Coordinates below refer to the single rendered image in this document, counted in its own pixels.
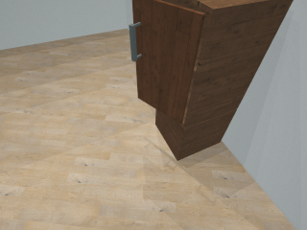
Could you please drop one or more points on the cupboard door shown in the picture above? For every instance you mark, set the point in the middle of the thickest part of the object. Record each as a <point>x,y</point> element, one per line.
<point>168,40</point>

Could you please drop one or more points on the handle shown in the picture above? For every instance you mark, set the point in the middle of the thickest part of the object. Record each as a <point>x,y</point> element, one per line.
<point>133,46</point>

